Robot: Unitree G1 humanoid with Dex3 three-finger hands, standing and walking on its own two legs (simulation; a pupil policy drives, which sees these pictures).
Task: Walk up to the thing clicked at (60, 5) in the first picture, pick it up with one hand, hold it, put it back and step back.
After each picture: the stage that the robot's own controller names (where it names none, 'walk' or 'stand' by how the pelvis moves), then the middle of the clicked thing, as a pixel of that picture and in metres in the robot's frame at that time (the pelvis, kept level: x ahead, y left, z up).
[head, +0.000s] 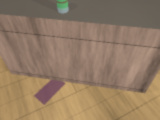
stand; out of the picture +0.98 +0.14 +0.05
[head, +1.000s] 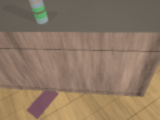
walk; (36, 1) +0.85 +0.30 +0.06
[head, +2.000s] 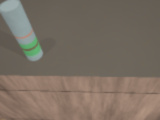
rise first; (24, 34) +0.52 +0.25 +0.08
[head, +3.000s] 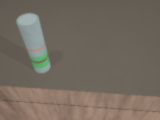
stand; (36, 46) +0.48 +0.20 +0.05
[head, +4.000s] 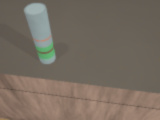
stand; (42, 37) +0.51 +0.18 +0.06
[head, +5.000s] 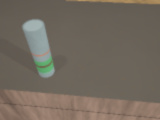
stand; (41, 51) +0.48 +0.19 +0.05
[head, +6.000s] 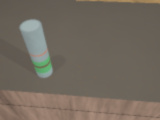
stand; (38, 52) +0.47 +0.19 +0.05
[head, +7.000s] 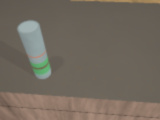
stand; (37, 53) +0.47 +0.20 +0.05
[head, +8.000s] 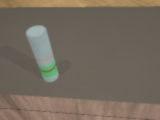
rise first; (44, 56) +0.46 +0.20 +0.05
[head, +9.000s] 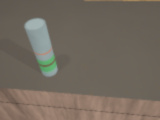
go down; (43, 50) +0.47 +0.19 +0.06
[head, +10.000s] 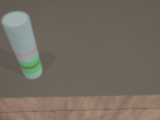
go down; (26, 50) +0.44 +0.18 +0.08
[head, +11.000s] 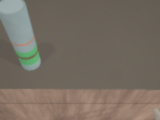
close in; (23, 40) +0.46 +0.19 +0.09
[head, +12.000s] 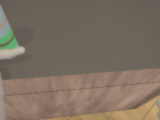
close; out of the picture +0.48 +0.21 +0.13
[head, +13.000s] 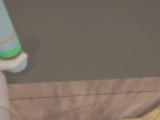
lift; (3, 37) +0.44 +0.21 +0.12
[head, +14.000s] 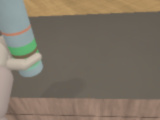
lift; (17, 32) +0.34 +0.18 +0.29
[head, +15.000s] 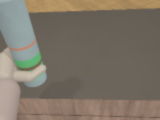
hold; (23, 46) +0.33 +0.17 +0.24
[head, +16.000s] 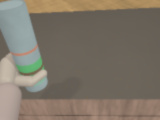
hold; (25, 51) +0.34 +0.17 +0.22
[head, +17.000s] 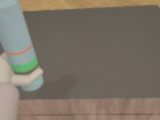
crouch; (20, 51) +0.34 +0.18 +0.21
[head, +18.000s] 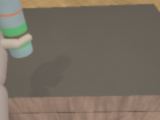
crouch; (10, 15) +0.43 +0.20 +0.26
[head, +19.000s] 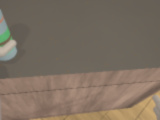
lower; out of the picture +0.49 +0.22 +0.11
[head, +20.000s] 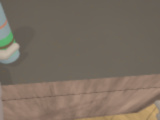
lower; out of the picture +0.48 +0.22 +0.12
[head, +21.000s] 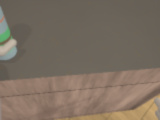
lower; out of the picture +0.49 +0.22 +0.13
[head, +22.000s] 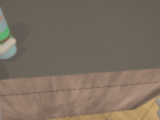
lower; out of the picture +0.49 +0.22 +0.13
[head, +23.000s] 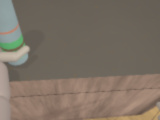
draw back; (6, 29) +0.47 +0.20 +0.12
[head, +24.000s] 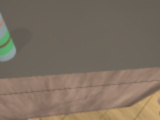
rise; out of the picture +0.46 +0.21 +0.13
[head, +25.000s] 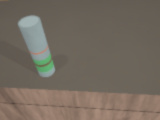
sink last; (39, 50) +0.46 +0.20 +0.09
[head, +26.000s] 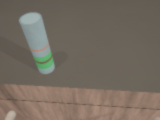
stand; (39, 47) +0.47 +0.20 +0.08
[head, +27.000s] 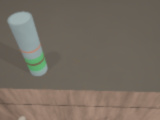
stand; (31, 48) +0.45 +0.20 +0.09
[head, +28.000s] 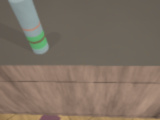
walk; (31, 26) +0.54 +0.22 +0.08
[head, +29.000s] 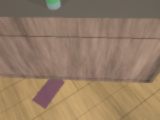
walk; out of the picture +0.81 +0.17 +0.07
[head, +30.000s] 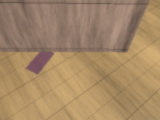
walk; out of the picture +1.15 +0.25 +0.07
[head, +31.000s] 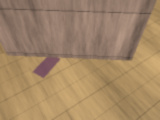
stand; out of the picture +1.20 +0.22 +0.07
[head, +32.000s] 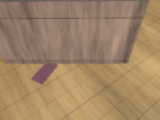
stand; out of the picture +1.20 +0.23 +0.05
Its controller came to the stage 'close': yes
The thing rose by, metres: 0.21
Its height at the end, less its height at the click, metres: +0.00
